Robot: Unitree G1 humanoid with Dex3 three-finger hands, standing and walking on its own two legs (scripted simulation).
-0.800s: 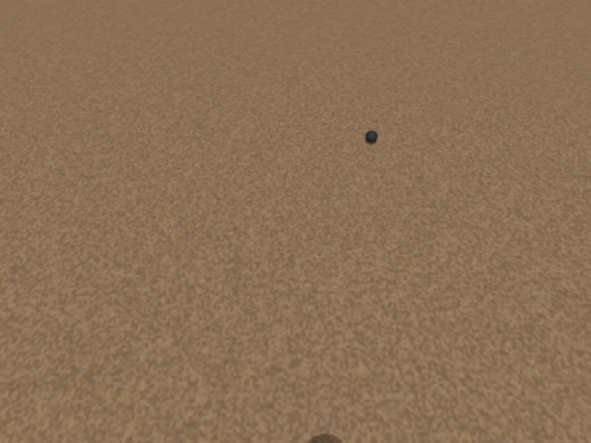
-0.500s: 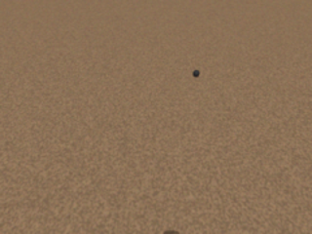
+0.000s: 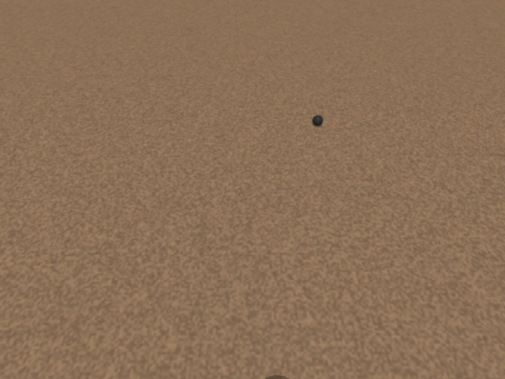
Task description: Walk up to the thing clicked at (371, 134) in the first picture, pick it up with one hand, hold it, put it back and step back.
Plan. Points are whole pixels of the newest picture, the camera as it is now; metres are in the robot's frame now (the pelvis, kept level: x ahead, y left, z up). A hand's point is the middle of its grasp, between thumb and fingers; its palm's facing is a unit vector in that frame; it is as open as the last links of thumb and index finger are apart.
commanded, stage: stand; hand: left
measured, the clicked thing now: (317, 120) +1.77 -0.40 -0.75
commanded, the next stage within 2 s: walk up in 0.32 s
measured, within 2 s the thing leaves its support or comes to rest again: neither
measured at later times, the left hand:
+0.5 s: hand out of the picture +0.11 +0.26 -0.14, palm faces -0.23 -0.90 -0.38, open 7.4 cm
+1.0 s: hand (168, 268) +0.38 +0.20 -0.14, palm faces -0.48 -0.76 -0.44, open 7.4 cm
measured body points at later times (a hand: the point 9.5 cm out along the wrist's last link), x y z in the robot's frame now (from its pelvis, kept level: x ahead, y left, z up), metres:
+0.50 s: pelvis +0.01 +0.00 -0.01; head +0.02 -0.03 +0.44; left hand +0.12 +0.31 -0.11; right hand +0.07 -0.34 -0.12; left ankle +0.01 +0.12 -0.75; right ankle +0.01 -0.13 -0.71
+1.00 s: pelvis +0.25 -0.05 -0.02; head +0.24 -0.08 +0.43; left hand +0.40 +0.24 -0.12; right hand +0.23 -0.41 -0.12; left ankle +0.48 +0.01 -0.71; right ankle +0.07 -0.18 -0.75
